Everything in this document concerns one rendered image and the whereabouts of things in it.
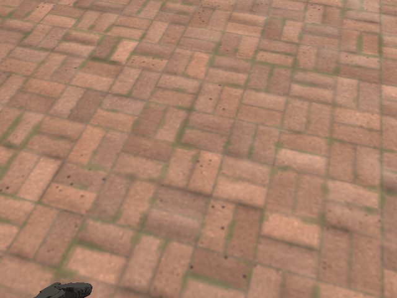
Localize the left robot hand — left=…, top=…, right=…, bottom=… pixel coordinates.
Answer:
left=34, top=282, right=92, bottom=298

